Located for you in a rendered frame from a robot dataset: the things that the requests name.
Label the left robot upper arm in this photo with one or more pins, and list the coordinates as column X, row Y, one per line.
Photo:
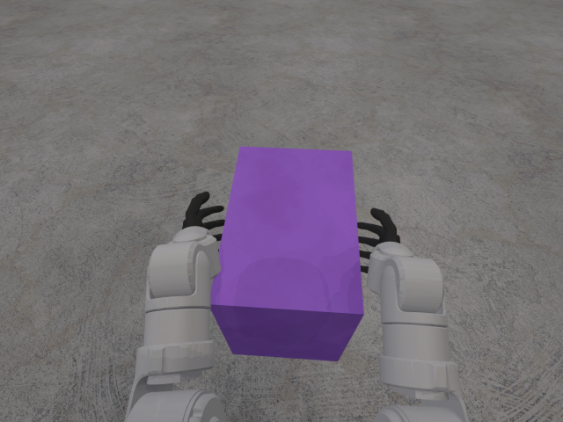
column 194, row 405

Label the right robot forearm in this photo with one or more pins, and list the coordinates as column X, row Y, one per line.
column 416, row 360

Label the carton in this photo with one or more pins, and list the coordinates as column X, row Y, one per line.
column 290, row 284

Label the right robot hand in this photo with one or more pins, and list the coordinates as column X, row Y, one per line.
column 387, row 233

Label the left robot forearm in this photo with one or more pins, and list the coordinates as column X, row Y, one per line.
column 176, row 346

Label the left robot hand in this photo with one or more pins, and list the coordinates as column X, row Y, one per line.
column 194, row 214

